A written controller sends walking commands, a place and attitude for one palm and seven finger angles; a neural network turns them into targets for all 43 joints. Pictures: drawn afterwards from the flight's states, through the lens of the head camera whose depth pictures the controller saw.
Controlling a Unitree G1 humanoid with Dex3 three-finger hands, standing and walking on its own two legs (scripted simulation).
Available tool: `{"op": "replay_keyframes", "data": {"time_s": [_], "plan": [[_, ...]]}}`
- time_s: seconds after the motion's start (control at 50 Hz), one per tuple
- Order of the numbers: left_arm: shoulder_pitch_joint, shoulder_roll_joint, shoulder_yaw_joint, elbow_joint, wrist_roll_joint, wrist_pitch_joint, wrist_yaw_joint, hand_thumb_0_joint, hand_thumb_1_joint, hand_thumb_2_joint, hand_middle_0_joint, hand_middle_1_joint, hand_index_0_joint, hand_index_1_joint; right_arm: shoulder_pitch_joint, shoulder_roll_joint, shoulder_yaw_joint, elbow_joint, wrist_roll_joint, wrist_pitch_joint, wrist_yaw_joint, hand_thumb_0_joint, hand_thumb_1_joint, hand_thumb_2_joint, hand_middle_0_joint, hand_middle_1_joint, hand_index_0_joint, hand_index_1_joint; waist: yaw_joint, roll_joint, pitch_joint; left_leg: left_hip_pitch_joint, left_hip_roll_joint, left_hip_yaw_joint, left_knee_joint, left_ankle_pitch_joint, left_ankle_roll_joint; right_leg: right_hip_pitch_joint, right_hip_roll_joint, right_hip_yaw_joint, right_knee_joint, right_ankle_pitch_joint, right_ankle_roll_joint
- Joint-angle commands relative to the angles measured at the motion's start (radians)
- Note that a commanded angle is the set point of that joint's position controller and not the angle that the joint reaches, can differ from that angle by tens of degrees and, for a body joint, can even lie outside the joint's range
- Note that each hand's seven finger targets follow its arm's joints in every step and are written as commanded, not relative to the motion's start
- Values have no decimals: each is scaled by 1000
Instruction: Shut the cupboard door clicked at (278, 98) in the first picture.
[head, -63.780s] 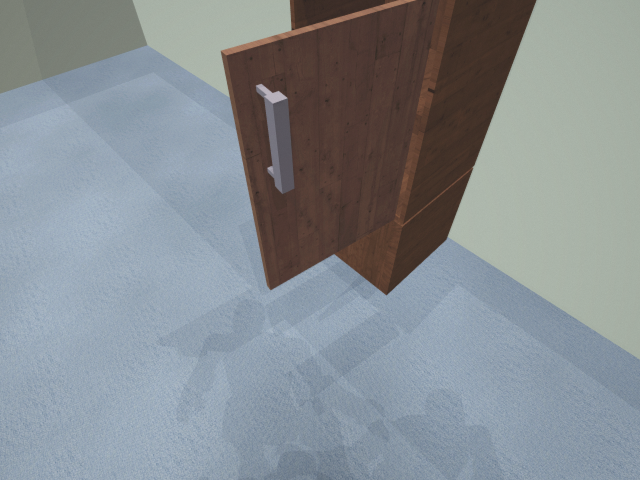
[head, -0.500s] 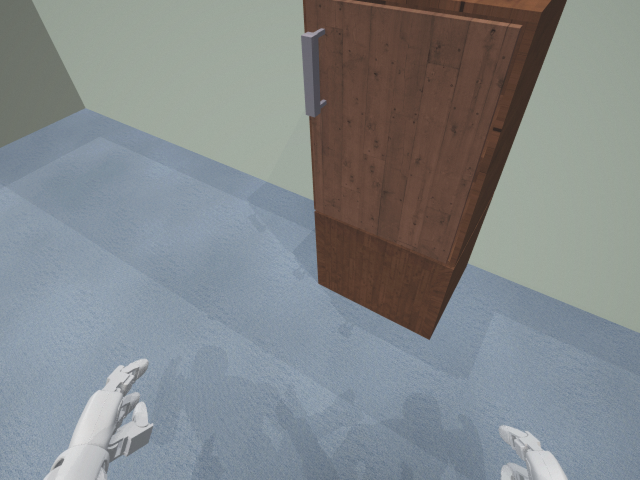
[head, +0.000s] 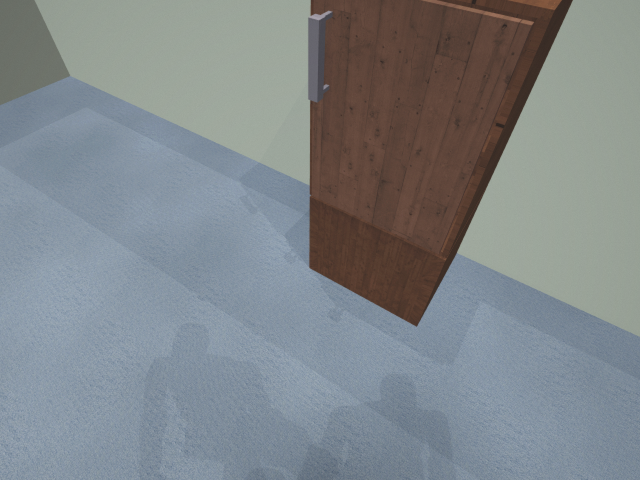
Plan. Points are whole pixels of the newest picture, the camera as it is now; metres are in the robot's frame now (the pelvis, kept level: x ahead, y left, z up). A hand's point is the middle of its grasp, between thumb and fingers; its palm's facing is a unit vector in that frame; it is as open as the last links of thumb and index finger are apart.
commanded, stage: let the arm hang, fingers relaxed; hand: left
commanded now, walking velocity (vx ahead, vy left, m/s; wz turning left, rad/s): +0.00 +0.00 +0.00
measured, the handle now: (321, 57) +0.92 +0.05 +0.10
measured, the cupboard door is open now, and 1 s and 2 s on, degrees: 0 0 0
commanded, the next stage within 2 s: look to check the result in 0.44 s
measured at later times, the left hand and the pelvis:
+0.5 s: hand out of the picture +0.02 +0.18 -0.18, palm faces +0.00 -0.98 -0.20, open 7.4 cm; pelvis +0.00 -0.01 +0.00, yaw +0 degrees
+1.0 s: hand out of the picture +0.04 +0.19 -0.17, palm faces +0.00 -0.97 -0.26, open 7.4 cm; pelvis +0.02 -0.02 +0.00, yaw +0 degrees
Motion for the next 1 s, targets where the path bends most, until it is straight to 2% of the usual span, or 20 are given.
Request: {"op": "replay_keyframes", "data": {"time_s": [0.0,0.08,0.28,0.38,0.4,0.46,0.5,0.62,0.68,0.7,0.74,0.78,0.82,0.98], "plan": [[41,101,13,-44,6,-26,10,0,900,900,-200,-300,-200,-300,24,-161,-30,-48,0,-19,-12,0,-900,-900,200,300,200,300,-4,-40,32,42,143,-179,-133,-193,-4,-124,-73,75,-90,-56,-55],[21,95,13,-51,7,-25,12,0,900,900,-200,-300,-200,-300,18,-145,-29,-40,-3,-19,-9,0,-900,-900,200,300,200,300,-6,-29,67,26,141,-179,-147,-210,-8,-146,-73,78,-88,-66,-51],[-40,121,21,-79,7,-32,8,0,900,900,-200,-300,-200,-300,-8,-152,-30,-47,-6,-25,-4,0,-900,-900,200,300,200,300,-9,3,65,32,131,-162,-135,-162,-19,-143,-80,89,-103,-46,-51],[-70,138,26,-85,6,-34,5,0,900,900,-200,-300,-200,-300,-21,-172,-31,-51,-5,-32,-5,0,-900,-900,200,300,200,300,-8,13,32,51,136,-161,-132,-121,-20,-113,-84,88,-101,-11,-52],[-68,148,28,-87,6,-37,5,0,900,900,-200,-300,-200,-300,-23,-181,-33,-55,-3,-33,-5,0,-900,-900,200,300,200,300,-6,-2,18,66,136,-158,-121,-93,-18,-106,-85,87,-106,-1,-54],[-85,151,27,-85,4,-37,4,0,900,900,-200,-300,-200,-300,-30,-182,-30,-49,-4,-34,-5,0,-900,-900,200,300,200,300,-10,16,18,77,136,-156,-121,-76,-21,-103,-88,90,-111,3,-53],[-91,163,29,-85,4,-40,4,0,900,900,-200,-300,-200,-300,-35,-198,-33,-52,-1,-35,-6,0,-900,-900,200,300,200,300,-10,3,3,93,140,-147,-106,-28,-20,-91,-89,91,-117,27,-55],[-108,173,26,-76,2,-38,3,0,900,900,-200,-300,-200,-300,-52,-207,-29,-45,-2,-32,-6,0,-900,-900,200,300,200,300,-14,-6,23,103,142,-147,-106,-23,-23,-96,-93,94,-130,17,-55],[-111,179,25,-75,1,-39,3,0,900,900,-200,-300,-200,-300,-62,-217,-29,-44,-2,-33,-6,0,-900,-900,200,300,200,300,-11,1,-1,120,143,-145,-102,4,-22,-79,-95,95,-130,40,-54],[-110,186,25,-75,2,-42,3,0,900,900,-200,-300,-200,-300,-66,-221,-29,-46,1,-33,-5,0,-900,-900,200,300,200,300,-11,-17,-8,126,144,-142,-93,23,-21,-77,-94,98,-133,52,-54],[-125,187,24,-73,1,-40,3,0,900,900,-200,-300,-200,-300,-70,-222,-28,-42,-1,-33,-5,0,-900,-900,200,300,200,300,-15,-10,6,123,146,-143,-102,17,-24,-79,-97,94,-134,43,-53],[-128,191,25,-73,1,-40,3,0,900,900,-200,-300,-200,-300,-77,-227,-28,-40,-1,-34,-5,0,-900,-900,200,300,200,300,-13,-2,-7,131,147,-144,-101,30,-24,-68,-96,94,-132,57,-52],[-128,193,25,-74,1,-43,4,0,900,900,-200,-300,-200,-300,-85,-227,-28,-42,0,-36,-5,0,-900,-900,200,300,200,300,-12,-18,-17,142,150,-137,-88,80,-21,-57,-103,92,-135,100,-51],[-144,199,24,-74,1,-41,4,0,900,900,-200,-300,-200,-300,-108,-236,-25,-39,-1,-35,-4,0,-900,-900,200,300,200,300,-12,-8,-11,153,151,-138,-101,84,-25,-49,-101,91,-140,104,-46]]}}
